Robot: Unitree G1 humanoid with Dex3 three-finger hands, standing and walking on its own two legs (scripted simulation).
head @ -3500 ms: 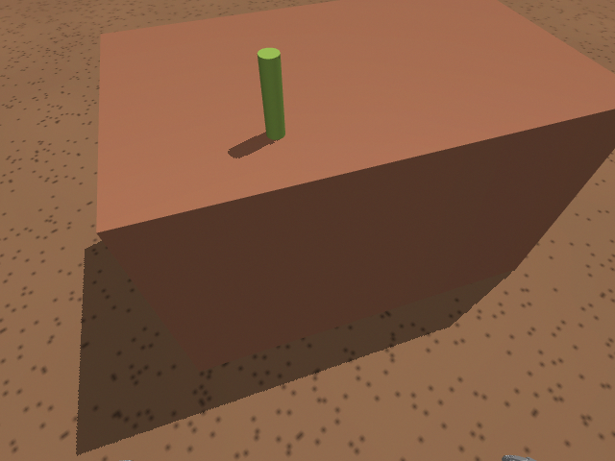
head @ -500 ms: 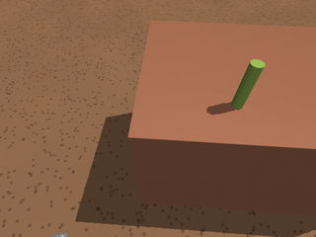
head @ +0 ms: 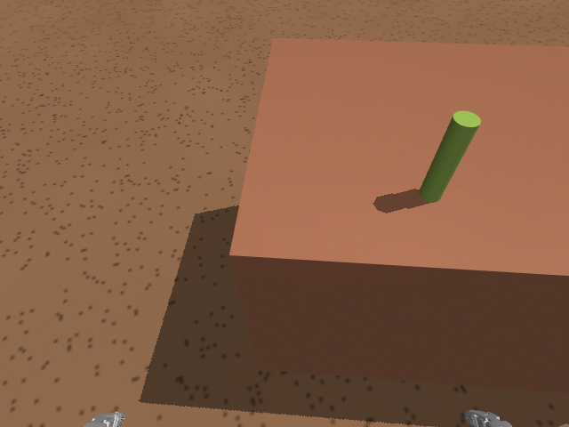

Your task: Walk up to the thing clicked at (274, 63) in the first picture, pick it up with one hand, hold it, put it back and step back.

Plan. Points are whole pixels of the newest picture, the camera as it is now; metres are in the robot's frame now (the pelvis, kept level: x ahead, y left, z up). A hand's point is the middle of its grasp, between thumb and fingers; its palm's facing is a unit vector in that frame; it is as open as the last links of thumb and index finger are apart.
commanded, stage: walk up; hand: right
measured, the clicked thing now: (446, 161) +0.50 -0.25 +0.06
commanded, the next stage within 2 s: stand in 0.20 s
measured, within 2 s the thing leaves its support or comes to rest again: neither
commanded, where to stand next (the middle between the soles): +0.05 -0.01 m, yaw -4 degrees
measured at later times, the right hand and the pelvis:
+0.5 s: hand out of the picture +0.08 -0.25 -0.16, palm faces -0.03 +0.94 -0.34, open 7.4 cm; pelvis +0.01 +0.00 +0.00, yaw -1 degrees
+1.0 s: hand out of the picture +0.08 -0.26 -0.16, palm faces -0.03 +0.94 -0.34, open 7.4 cm; pelvis +0.01 -0.01 +0.00, yaw -1 degrees
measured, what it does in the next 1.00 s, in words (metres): stands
